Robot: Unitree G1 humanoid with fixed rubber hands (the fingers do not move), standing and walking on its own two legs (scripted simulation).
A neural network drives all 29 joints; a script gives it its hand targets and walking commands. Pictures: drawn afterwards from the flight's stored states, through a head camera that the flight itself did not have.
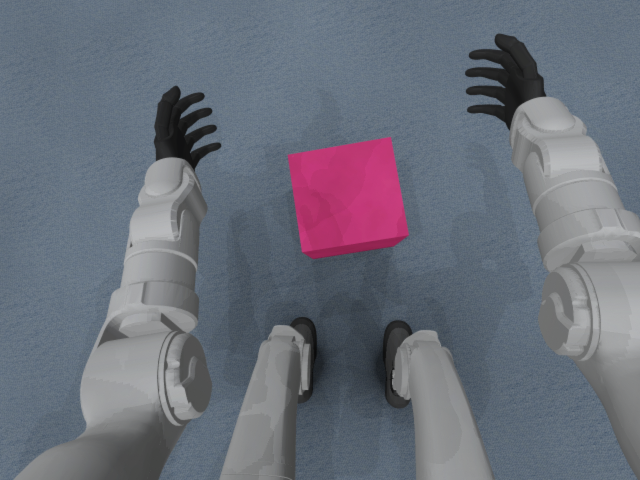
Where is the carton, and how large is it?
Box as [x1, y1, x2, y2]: [288, 137, 408, 258]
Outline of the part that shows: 390,137 288,155 302,252 312,258 317,258 393,246 408,235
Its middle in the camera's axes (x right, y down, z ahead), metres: +0.06 -0.07 +0.88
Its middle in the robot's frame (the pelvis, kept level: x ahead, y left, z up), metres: +0.50 +0.02 -0.53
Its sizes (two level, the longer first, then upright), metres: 0.210 0.200 0.250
